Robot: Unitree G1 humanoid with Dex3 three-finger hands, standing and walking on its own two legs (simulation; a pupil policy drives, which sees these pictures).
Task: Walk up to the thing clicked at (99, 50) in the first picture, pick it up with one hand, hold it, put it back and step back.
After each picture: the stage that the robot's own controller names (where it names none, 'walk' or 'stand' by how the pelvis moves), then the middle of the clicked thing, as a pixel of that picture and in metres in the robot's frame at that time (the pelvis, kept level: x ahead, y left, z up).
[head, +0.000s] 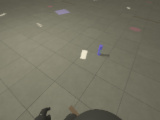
stand; (99, 50) +1.40 -0.18 -0.65
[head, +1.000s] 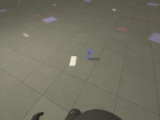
walk; (88, 54) +1.28 +0.14 -0.63
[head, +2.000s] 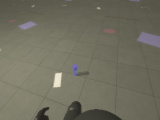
walk; (75, 70) +0.81 +0.30 -0.65
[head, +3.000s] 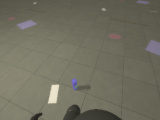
walk; (74, 84) +0.54 +0.24 -0.65
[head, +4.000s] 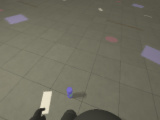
stand; (69, 92) +0.40 +0.21 -0.64
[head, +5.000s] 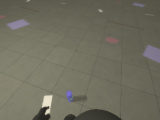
stand; (69, 96) +0.37 +0.22 -0.65
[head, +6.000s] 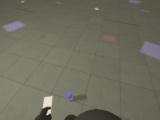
stand; (70, 96) +0.37 +0.24 -0.66
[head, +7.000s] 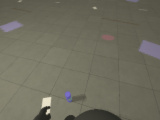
stand; (68, 97) +0.35 +0.25 -0.66
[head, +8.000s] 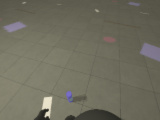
stand; (69, 97) +0.37 +0.23 -0.66
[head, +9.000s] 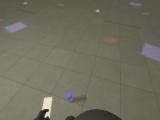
stand; (69, 97) +0.37 +0.24 -0.66
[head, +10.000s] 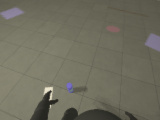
go down; (70, 88) +0.39 +0.22 -0.64
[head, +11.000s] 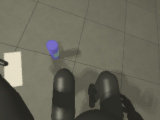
go down; (53, 51) +0.46 +0.26 -0.22
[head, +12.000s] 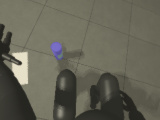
close in; (57, 52) +0.46 +0.25 -0.24
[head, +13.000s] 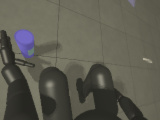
close; (26, 46) +0.45 +0.29 -0.16
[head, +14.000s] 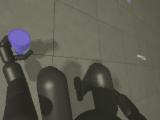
lift; (21, 46) +0.43 +0.30 -0.16
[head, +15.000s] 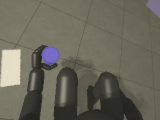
lift; (50, 58) +0.35 +0.27 -0.06
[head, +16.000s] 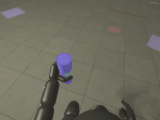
lift; (66, 71) +0.31 +0.16 +0.08
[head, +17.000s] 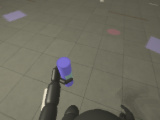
hold; (66, 74) +0.31 +0.16 +0.04
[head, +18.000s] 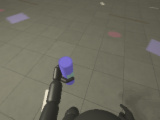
hold; (68, 73) +0.31 +0.16 +0.05
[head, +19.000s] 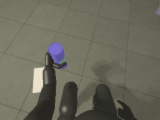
crouch; (59, 58) +0.41 +0.20 -0.03
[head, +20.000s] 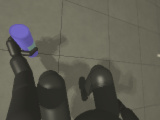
lower; (27, 44) +0.46 +0.28 -0.15
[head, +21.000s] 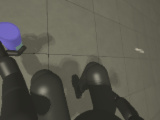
lower; (13, 42) +0.45 +0.30 -0.17
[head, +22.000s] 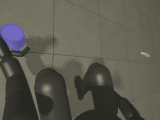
lower; (17, 44) +0.44 +0.31 -0.16
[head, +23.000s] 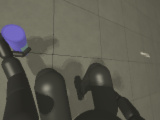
lower; (19, 44) +0.44 +0.30 -0.16
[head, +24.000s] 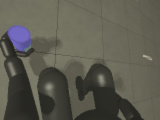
rest; (23, 44) +0.43 +0.30 -0.16
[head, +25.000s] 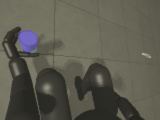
open; (29, 46) +0.44 +0.26 -0.17
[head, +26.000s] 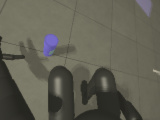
stand; (49, 47) +0.45 +0.24 -0.19
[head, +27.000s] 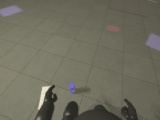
stand; (72, 88) +0.40 +0.17 -0.56
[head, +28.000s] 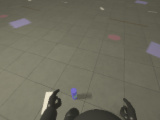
stand; (74, 94) +0.41 +0.17 -0.60
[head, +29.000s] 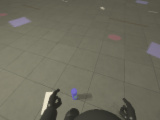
stand; (74, 94) +0.40 +0.16 -0.60
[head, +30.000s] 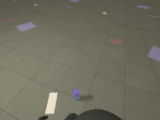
stand; (76, 95) +0.42 +0.16 -0.65
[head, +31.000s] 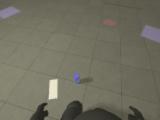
walk; (77, 79) +0.51 +0.17 -0.63
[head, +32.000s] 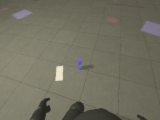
walk; (79, 64) +0.80 +0.22 -0.63
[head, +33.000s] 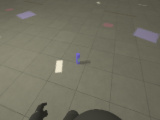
stand; (77, 58) +1.02 +0.24 -0.64
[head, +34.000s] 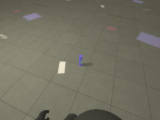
stand; (80, 60) +1.03 +0.19 -0.66
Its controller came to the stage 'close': yes
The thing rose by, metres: 0.69
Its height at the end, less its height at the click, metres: +0.00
